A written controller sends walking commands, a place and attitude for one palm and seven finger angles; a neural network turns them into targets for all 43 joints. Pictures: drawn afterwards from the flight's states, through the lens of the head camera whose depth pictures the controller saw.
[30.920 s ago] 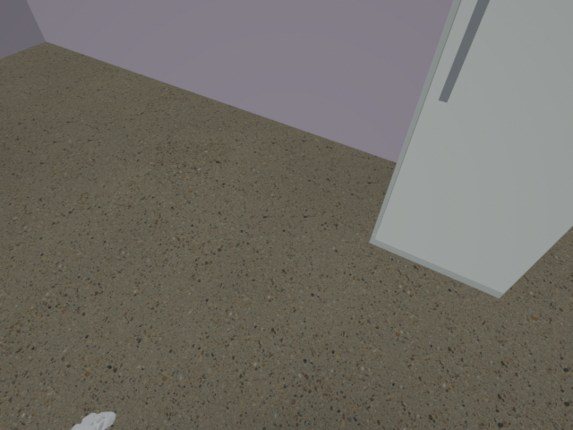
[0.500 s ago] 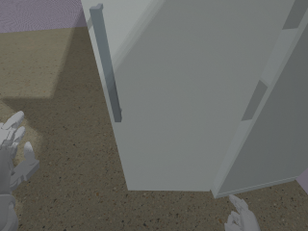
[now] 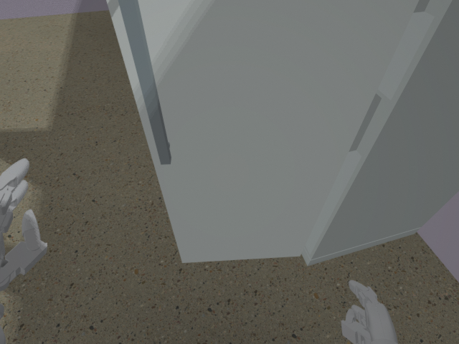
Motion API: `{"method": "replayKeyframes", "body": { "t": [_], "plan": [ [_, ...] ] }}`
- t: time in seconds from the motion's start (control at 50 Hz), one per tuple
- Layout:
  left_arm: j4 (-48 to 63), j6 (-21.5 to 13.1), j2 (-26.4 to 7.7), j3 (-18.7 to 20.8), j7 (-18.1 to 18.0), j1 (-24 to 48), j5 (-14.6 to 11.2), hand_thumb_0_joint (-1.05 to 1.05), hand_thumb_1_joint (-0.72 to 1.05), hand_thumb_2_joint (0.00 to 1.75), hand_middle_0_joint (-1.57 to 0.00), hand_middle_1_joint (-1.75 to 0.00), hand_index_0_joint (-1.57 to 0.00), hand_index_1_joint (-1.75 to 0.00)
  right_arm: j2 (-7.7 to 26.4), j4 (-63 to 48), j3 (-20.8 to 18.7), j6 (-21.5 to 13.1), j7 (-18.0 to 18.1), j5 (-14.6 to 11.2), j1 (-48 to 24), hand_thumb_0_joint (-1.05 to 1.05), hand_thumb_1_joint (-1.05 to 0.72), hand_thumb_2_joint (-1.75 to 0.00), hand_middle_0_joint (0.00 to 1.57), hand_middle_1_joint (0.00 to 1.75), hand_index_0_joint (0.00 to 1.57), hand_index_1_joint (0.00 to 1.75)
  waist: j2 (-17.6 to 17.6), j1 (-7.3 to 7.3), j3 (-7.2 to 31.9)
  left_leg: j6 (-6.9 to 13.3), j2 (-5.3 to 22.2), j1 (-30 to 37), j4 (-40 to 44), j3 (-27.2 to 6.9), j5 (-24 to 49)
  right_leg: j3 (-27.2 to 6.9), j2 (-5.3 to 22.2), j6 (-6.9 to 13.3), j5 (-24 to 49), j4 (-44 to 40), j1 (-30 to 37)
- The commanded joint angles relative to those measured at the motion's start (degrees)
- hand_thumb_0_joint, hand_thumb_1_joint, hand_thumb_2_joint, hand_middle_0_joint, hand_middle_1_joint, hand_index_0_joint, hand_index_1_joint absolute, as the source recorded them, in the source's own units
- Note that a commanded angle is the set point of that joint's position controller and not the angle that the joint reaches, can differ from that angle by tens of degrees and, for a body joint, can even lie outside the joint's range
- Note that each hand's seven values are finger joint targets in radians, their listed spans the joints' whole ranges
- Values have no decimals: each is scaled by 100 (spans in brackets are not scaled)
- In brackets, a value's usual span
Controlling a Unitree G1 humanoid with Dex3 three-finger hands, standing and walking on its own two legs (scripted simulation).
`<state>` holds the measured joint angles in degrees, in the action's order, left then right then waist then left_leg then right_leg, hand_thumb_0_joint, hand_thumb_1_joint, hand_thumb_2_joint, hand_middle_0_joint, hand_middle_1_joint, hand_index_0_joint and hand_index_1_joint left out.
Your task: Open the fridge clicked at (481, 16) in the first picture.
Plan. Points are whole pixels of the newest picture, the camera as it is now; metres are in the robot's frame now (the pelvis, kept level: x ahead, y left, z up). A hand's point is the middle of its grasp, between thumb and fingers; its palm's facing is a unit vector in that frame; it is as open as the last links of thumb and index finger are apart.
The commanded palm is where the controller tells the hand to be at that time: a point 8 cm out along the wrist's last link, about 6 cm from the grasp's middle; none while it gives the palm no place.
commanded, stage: step back with the hand held close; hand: left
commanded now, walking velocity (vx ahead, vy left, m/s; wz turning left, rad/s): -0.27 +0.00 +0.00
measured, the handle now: (151, 87) +0.51 +0.19 +0.19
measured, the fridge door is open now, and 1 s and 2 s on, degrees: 77 77 77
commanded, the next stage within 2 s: stop stepping back and stand still in 0.74 s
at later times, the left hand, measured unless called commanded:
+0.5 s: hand out of the picture +0.08 +0.29 +0.16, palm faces +0.53 -0.75 -0.40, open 7.4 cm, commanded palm +0.02 +0.32 +0.17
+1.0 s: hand out of the picture +0.02 +0.30 +0.16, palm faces +0.48 -0.81 -0.33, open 7.4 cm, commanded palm -0.05 +0.32 +0.17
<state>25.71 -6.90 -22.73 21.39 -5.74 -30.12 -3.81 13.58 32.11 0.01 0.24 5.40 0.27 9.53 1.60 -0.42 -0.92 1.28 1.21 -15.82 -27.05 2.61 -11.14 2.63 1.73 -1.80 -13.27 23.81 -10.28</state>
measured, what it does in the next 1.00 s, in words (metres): walks backwards: right foot, then left foot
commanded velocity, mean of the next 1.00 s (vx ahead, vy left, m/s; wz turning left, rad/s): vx -0.22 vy -0.01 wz -0.08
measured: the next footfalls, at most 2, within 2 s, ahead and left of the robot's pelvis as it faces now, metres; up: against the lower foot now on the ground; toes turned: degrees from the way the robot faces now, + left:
right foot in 0.78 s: -0.21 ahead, -0.12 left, +0.00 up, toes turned +5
left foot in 0.94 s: -0.08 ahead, +0.10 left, +0.00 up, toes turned +4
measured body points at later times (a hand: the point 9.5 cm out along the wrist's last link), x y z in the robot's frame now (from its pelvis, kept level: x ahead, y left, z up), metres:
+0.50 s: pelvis -0.09 +0.01 -0.02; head -0.09 +0.04 +0.43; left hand +0.04 +0.33 +0.18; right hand +0.10 -0.21 -0.09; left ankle +0.02 +0.10 -0.73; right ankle -0.02 -0.14 -0.74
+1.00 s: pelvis -0.19 +0.02 -0.01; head -0.20 +0.05 +0.44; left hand -0.01 +0.34 +0.18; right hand +0.00 -0.20 -0.07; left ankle -0.13 +0.10 -0.74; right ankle -0.24 -0.11 -0.72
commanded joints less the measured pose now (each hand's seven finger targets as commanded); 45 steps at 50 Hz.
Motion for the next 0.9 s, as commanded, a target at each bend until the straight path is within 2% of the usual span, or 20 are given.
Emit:
{"method": "replayKeyframes", "body": {
  "t": [0.0, 0.22, 0.32, 0.4, 0.44, 0.46, 0.48, 0.52, 0.54, 0.6, 0.68, 0.7, 0.72, 0.74, 0.76, 0.78, 0.8, 0.82, 0.84, 0.88],
  "plan": [
    [1416, -470, -1229, 1028, -216, -24, -33, 0, 90, 90, -20, -30, -20, -30, 616, -1058, -230, -227, 63, -54, -458, 0, -90, -90, 20, 30, 20, 30, 125, -92, 1168, 134, 273, 492, 260, -353, 1805, -127, 71, 46, 1832, 65, 182],
    [1129, -826, -924, 910, -257, 507, 303, 0, 90, 90, -20, -30, -20, -30, 837, -1021, -297, -650, 85, -76, -381, 0, -90, -90, 20, 30, 20, 30, 1029, -102, 372, 553, 838, -2770, 1622, -1253, -3231, -128, -426, 22, -12, 1319, 1434],
    [1497, -1027, -1123, 1046, -243, 350, 272, 0, 90, 90, -20, -30, -20, -30, 681, -956, -315, -852, 14, -40, -266, 0, -90, -90, 20, 30, 20, 30, 194, -62, 605, 336, 368, -1866, 595, -876, -2578, -718, -152, 254, -403, 444, 366],
    [1677, -1077, -1177, 840, -358, 771, 199, 0, 90, 90, -20, -30, -20, -30, 517, -559, -289, -893, -23, 34, -21, 0, -90, -90, 20, 30, 20, 30, -924, 93, 608, -116, -189, 346, -1678, -249, -1113, -1762, 1057, 823, -1386, -1031, -2216],
    [1516, -1042, -1161, 754, -422, 1076, 216, 0, 90, 90, -20, -30, -20, -30, 523, -468, -249, -910, 8, 62, 1, 0, -90, -90, 20, 30, 20, 30, -671, 164, 510, -73, -124, 550, -1327, -288, -900, -1354, 900, 626, -971, -732, -2352],
    [1465, -1031, -1195, 761, -430, 1229, 204, 0, 90, 90, -20, -30, -20, -30, 591, -459, -265, -938, 55, 76, -35, 0, -90, -90, 20, 30, 20, 30, -243, 176, 424, -31, -35, 457, -698, -456, -925, -1034, 526, 437, -916, -460, -2280],
    [1407, -1032, -1144, 764, -421, 1205, 184, 0, 90, 90, -20, -30, -20, -30, 663, -539, -263, -981, 98, 38, -101, 0, -90, -90, 20, 30, 20, 30, 272, 143, 299, 100, 327, -48, 233, -1004, -1288, -674, 75, 229, -920, 101, -1877],
    [1351, -1119, -1136, 986, -401, 1188, 295, 0, 90, 90, -20, -30, -20, -30, 783, -669, -292, -1102, 152, 16, -328, 0, -90, -90, 20, 30, 20, 30, 1847, -29, 445, 620, 1540, -2183, 2128, -2493, -3762, -226, -752, -17, -820, 2596, 58],
    [1236, -1117, -1185, 1090, -380, 1182, 340, 0, 90, 90, -20, -30, -20, -30, 714, -643, -329, -1121, 130, 65, -304, 0, -90, -90, 20, 30, 20, 30, 1822, -42, 532, 801, 1806, -2878, 2443, -2557, -3965, -306, -828, 9, -942, 3693, 633],
    [1211, -1203, -1214, 1149, -280, 819, 245, 0, 90, 90, -20, -30, -20, -30, 636, -619, -479, -1134, -78, 45, -357, 0, -90, -90, 20, 30, 20, 30, 960, -149, 743, 673, 1561, -2102, 1972, -1753, -2750, -247, -844, 129, -1405, 3805, 147],
    [1571, -1124, -1143, 1042, -258, -133, -35, 0, 90, 90, -20, -30, -20, -30, 436, -693, -392, -1161, -232, -14, -443, 0, -90, -90, 20, 30, 20, 30, 1402, -198, 1103, 28, 1165, -750, 1569, -736, -1839, 170, -697, 357, -1983, 1228, -76],
    [1773, -1152, -1225, 1067, -251, -24, -82, 0, 90, 90, -20, -30, -20, -30, 419, -629, -376, -1148, -252, 7, -455, 0, -90, -90, 20, 30, 20, 30, 1273, -183, 1162, -178, 1120, -342, 1252, -563, -1521, 51, -546, 401, -1855, 281, -185],
    [1883, -1193, -1346, 1113, -258, 109, -82, 0, 90, 90, -20, -30, -20, -30, 391, -553, -358, -1102, -256, 33, -363, 0, -90, -90, 20, 30, 20, 30, 598, -138, 1143, -365, 844, 81, 388, -249, -922, -497, -118, 506, -1547, -737, -563],
    [1928, -1246, -1465, 1159, -310, 265, -12, 0, 90, 90, -20, -30, -20, -30, 316, -416, -333, -1034, -246, 15, -312, 0, -90, -90, 20, 30, 20, 30, -564, -126, 1071, -482, 445, 531, -1232, 9, -423, -2068, 896, 840, -930, -1409, -1465],
    [2009, -1262, -1671, 1219, -420, 545, 84, 0, 90, 90, -20, -30, -20, -30, 258, -299, -293, -969, -217, 57, -340, 0, -90, -90, 20, 30, 20, 30, -1364, -174, 924, -485, 66, -162, -2479, -115, -1153, -3245, 1956, 1173, 725, -1523, -1707],
    [2010, -1311, -1765, 1210, -503, 972, 163, 0, 90, 90, -20, -30, -20, -30, 233, -381, -165, -1001, -179, 118, -474, 0, -90, -90, 20, 30, 20, 30, -1304, -202, 695, -453, -21, -951, -2990, -69, -1613, -2469, 1914, 1154, 2947, -982, -1068],
    [1456, -1221, -1680, 1138, -494, 1074, 235, 0, 90, 90, -20, -30, -20, -30, 297, -402, -140, -1086, -128, 137, -403, 0, -90, -90, 20, 30, 20, 30, -1170, -204, 1085, -377, 52, -1156, -2866, -207, -1380, -2045, 1674, 1094, 3965, -455, -414],
    [1303, -1067, -1279, 671, -368, 1144, 203, 0, 90, 90, -20, -30, -20, -30, 332, -321, -264, -1026, -87, 1, -247, 0, -90, -90, 20, 30, 20, 30, -1630, -54, 1062, -339, -80, -1056, -2486, -94, -986, -1595, 1153, 802, 4869, 11, 31],
    [1234, -907, -1251, 683, -361, 1294, 229, 0, 90, 90, -20, -30, -20, -30, 396, -463, -272, -1008, -9, -63, -402, 0, -90, -90, 20, 30, 20, 30, -1483, -9, 891, -265, -55, -623, -1989, 24, -477, -1438, 1014, 745, 5181, 355, -35],
    [779, -718, -1246, 744, -337, 1349, 181, 0, 90, 90, -20, -30, -20, -30, 448, -274, -206, -996, 115, -92, -232, 0, -90, -90, 20, 30, 20, 30, -433, 152, 1063, -97, -201, 911, -363, 282, 1161, -730, 534, 332, 4496, 1135, -598]
  ]
}}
